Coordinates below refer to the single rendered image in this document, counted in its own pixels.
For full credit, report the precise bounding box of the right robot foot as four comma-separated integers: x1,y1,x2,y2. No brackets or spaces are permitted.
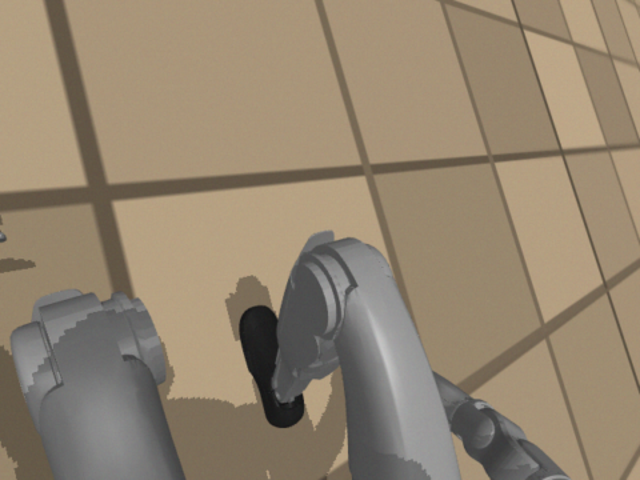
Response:
239,305,304,428

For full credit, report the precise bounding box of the right robot hand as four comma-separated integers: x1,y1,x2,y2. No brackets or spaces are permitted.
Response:
432,370,473,433

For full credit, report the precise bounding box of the right robot arm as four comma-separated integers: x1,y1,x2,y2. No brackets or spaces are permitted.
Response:
451,399,572,480

